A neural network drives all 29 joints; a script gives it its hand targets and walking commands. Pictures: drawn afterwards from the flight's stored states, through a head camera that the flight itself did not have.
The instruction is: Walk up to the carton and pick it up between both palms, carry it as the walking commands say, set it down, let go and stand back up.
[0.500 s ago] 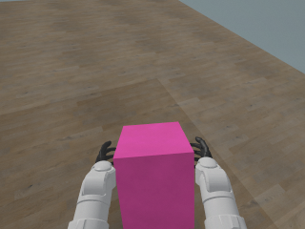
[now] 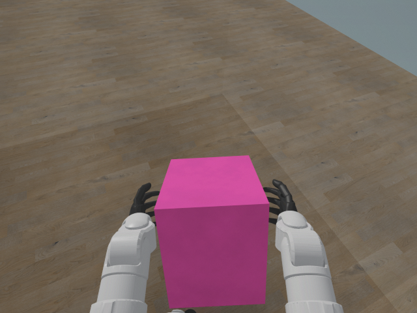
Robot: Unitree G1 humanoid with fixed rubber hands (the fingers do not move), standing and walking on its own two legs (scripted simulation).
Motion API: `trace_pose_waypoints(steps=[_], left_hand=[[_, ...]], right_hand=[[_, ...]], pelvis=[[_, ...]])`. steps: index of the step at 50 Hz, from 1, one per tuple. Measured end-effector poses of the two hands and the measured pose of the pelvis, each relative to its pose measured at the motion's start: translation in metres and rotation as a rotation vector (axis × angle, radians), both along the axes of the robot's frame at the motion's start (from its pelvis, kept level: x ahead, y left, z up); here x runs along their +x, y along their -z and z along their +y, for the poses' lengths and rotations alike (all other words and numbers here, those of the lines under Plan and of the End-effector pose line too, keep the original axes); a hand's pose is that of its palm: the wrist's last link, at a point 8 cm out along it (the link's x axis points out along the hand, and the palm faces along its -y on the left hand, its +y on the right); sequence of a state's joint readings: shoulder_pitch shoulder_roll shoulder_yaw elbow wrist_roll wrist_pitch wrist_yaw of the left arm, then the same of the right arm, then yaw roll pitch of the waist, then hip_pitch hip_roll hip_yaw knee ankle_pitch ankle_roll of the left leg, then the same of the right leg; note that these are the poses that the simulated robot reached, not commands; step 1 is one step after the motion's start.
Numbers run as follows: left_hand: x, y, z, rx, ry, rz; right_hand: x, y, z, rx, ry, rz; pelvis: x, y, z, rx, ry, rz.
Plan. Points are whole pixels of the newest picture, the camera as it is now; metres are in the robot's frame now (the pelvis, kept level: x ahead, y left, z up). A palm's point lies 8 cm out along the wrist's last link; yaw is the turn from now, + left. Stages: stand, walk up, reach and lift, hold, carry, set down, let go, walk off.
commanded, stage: carry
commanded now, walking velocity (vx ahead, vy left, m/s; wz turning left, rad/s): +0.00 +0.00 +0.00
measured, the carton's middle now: (213, 224) +0.34 +0.00 -0.09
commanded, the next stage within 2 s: hold in 0.22 s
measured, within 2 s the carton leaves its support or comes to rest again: neither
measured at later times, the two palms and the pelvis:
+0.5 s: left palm (149, 210) +0.30 +0.13 +0.03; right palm (298, 220) +0.29 -0.15 +0.05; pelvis +0.00 -0.01 +0.00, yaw -4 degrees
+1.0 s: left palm (151, 204) +0.32 +0.13 +0.03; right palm (294, 219) +0.30 -0.15 +0.03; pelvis +0.02 +0.01 +0.01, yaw -8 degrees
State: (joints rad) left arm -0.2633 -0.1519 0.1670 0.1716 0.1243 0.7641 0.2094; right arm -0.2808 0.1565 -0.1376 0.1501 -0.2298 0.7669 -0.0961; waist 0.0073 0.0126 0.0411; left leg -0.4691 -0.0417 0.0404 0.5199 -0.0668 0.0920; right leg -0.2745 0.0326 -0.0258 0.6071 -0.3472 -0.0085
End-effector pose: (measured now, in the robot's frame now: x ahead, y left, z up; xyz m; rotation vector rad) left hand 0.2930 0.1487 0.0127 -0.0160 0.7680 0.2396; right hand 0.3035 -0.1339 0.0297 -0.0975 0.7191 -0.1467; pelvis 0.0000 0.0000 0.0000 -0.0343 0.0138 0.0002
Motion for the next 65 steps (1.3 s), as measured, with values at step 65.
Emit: trace_pose_waypoints(steps=[65], left_hand=[[0.05,0.009,-0.069,-0.057,0.176,-0.043]], right_hand=[[0.005,0.005,-0.067,-0.045,0.191,0.003]], pelvis=[[0.027,-0.004,-0.013,0.05,0.214,-0.046]])
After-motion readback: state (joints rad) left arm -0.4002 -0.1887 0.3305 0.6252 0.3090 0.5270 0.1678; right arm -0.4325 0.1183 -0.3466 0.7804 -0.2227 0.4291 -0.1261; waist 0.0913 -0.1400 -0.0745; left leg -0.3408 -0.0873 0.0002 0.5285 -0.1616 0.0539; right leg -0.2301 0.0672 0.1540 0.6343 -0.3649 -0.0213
